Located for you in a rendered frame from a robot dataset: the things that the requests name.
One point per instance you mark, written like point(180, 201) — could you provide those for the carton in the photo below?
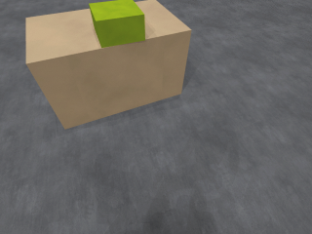
point(118, 22)

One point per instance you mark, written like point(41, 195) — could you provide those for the pedestal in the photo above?
point(84, 82)

